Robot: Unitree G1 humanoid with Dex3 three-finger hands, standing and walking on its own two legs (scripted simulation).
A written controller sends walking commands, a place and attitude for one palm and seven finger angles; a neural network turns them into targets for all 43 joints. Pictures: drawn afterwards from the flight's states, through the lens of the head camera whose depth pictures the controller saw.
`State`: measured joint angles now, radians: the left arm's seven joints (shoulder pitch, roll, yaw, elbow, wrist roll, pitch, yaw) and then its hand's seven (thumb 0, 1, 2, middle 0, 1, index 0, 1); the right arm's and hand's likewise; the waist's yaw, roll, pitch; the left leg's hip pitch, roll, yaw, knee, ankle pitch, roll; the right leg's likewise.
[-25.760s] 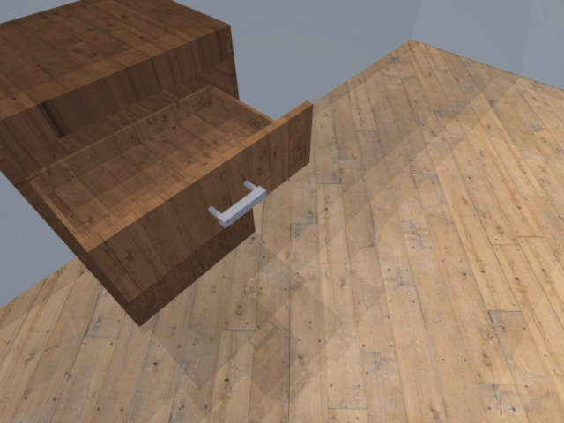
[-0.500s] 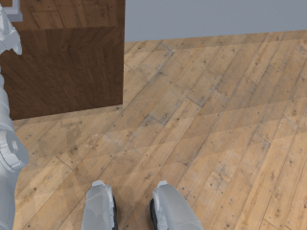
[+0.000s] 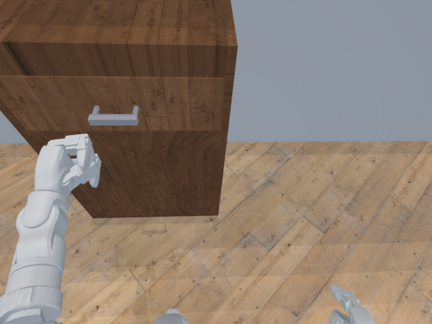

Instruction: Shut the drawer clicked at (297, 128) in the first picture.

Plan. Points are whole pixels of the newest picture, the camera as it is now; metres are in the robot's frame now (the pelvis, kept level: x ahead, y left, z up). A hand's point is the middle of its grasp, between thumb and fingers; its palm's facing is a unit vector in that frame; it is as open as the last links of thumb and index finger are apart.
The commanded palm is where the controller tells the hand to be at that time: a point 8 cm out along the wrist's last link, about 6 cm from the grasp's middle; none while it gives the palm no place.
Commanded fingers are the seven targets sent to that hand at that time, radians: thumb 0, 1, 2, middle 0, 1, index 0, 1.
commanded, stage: draw the hand back to the body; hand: left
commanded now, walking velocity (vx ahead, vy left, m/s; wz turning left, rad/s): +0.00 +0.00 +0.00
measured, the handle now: (115, 114) +0.60 +0.26 -0.02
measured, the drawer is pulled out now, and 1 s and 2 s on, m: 0.00 0.00 0.00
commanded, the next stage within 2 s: step back with the hand held close in 0.88 s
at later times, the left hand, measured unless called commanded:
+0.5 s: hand (36, 214) +0.24 +0.23 +0.17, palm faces +0.32 -0.88 -0.34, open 3.3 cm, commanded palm +0.19 +0.27 +0.19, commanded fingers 0.00 0.90 0.90 -1.40 -1.60 -1.40 -1.60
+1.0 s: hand (7, 254) +0.19 +0.21 +0.21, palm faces +0.37 -0.83 -0.41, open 3.3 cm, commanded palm +0.14 +0.25 +0.23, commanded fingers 0.00 0.90 0.90 -1.40 -1.60 -1.40 -1.60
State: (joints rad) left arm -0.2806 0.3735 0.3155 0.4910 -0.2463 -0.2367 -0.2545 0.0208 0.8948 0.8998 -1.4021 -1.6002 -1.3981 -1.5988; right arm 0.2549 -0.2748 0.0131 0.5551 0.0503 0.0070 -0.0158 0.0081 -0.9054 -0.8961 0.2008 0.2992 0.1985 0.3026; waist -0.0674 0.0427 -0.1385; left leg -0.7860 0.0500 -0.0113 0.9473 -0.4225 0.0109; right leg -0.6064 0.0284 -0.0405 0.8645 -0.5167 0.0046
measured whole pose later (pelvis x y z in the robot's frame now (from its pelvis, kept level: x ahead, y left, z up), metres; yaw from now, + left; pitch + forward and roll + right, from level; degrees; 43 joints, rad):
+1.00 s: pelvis +0.01 -0.02 +0.05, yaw +0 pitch -4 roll +0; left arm 0.53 0.32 0.27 -0.45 -0.08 -0.09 0.08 0.02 0.89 0.90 -1.41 -1.60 -1.40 -1.60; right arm 0.18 -0.24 0.02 0.60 0.00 -0.08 -0.09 0.02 -0.90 -0.90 0.20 0.30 0.20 0.30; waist 0.07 0.08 0.02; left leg -0.15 0.04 0.03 0.44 -0.23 -0.02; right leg 0.00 0.02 -0.01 0.38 -0.32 -0.02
